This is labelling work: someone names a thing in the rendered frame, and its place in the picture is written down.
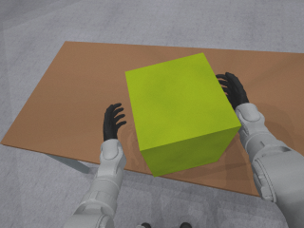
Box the carton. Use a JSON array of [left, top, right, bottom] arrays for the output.
[[125, 52, 241, 178]]

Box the right robot upper arm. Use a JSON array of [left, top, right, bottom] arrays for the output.
[[251, 150, 304, 228]]

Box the right robot forearm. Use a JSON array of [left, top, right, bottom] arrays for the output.
[[235, 103, 304, 163]]

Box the left robot hand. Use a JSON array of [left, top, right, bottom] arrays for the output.
[[103, 103, 126, 142]]

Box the table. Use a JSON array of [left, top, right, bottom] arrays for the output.
[[0, 41, 304, 198]]

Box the left robot forearm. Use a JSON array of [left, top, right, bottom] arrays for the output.
[[63, 139, 127, 228]]

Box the left robot upper arm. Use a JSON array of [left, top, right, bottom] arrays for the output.
[[64, 213, 115, 228]]

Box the right robot hand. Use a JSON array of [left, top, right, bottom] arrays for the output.
[[216, 72, 250, 110]]

